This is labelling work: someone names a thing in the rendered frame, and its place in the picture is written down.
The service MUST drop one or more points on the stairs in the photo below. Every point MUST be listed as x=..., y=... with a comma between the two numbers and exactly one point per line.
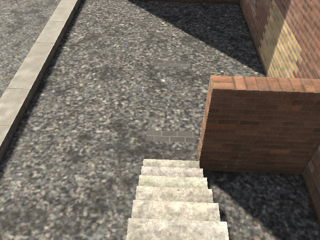
x=173, y=202

